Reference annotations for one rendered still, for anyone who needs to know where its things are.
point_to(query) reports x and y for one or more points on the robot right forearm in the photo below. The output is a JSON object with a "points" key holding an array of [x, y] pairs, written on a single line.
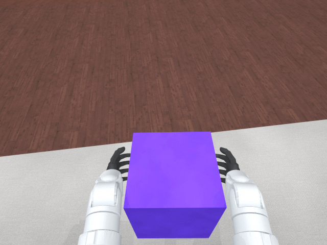
{"points": [[248, 211]]}

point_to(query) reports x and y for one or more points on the carton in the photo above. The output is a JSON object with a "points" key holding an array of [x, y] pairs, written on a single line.
{"points": [[174, 188]]}

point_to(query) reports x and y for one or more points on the robot left forearm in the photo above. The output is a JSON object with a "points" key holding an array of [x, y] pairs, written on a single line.
{"points": [[104, 211]]}

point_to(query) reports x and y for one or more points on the right robot hand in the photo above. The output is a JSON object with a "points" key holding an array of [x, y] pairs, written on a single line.
{"points": [[230, 162]]}

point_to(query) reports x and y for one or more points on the left robot hand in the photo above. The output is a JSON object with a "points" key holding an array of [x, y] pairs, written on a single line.
{"points": [[115, 161]]}

